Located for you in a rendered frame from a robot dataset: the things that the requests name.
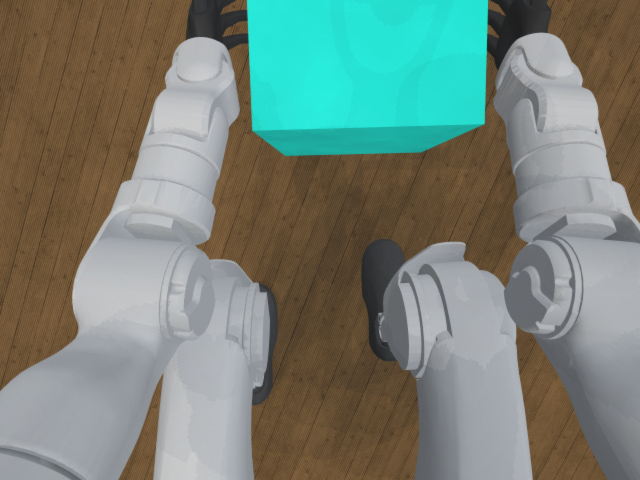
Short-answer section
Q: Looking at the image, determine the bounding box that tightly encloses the left robot forearm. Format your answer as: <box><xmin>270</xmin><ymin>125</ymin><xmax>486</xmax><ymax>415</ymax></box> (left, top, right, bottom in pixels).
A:
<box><xmin>72</xmin><ymin>37</ymin><xmax>240</xmax><ymax>320</ymax></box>

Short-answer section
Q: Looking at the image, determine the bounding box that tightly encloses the right robot foot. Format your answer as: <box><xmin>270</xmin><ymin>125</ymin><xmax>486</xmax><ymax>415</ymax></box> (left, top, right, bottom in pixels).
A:
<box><xmin>361</xmin><ymin>239</ymin><xmax>405</xmax><ymax>362</ymax></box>

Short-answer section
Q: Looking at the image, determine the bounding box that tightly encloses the right robot hand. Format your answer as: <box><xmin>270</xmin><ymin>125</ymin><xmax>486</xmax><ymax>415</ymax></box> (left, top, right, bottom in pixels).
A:
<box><xmin>487</xmin><ymin>0</ymin><xmax>552</xmax><ymax>70</ymax></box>

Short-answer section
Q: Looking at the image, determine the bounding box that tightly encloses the carton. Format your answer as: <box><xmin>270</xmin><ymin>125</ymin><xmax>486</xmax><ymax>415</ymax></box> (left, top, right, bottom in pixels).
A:
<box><xmin>247</xmin><ymin>0</ymin><xmax>488</xmax><ymax>156</ymax></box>

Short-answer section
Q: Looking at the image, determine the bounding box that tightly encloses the right robot forearm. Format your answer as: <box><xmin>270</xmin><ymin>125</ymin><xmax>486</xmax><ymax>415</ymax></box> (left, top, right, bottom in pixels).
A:
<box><xmin>493</xmin><ymin>33</ymin><xmax>640</xmax><ymax>244</ymax></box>

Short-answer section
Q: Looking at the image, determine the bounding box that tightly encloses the robot right upper arm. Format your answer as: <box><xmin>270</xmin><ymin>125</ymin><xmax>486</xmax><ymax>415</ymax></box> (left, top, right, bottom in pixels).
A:
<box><xmin>504</xmin><ymin>235</ymin><xmax>640</xmax><ymax>480</ymax></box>

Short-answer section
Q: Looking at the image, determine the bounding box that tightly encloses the robot left upper arm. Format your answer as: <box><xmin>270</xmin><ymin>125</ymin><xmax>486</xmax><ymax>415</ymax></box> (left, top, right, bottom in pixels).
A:
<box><xmin>0</xmin><ymin>236</ymin><xmax>215</xmax><ymax>480</ymax></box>

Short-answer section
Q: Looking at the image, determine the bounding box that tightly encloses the left robot thigh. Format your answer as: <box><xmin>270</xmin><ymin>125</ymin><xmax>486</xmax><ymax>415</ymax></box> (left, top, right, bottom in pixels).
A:
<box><xmin>153</xmin><ymin>277</ymin><xmax>270</xmax><ymax>480</ymax></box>

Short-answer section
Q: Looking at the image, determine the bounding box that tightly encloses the left robot hand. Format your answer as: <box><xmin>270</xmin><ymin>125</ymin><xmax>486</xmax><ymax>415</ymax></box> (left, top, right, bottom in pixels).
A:
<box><xmin>186</xmin><ymin>0</ymin><xmax>249</xmax><ymax>51</ymax></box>

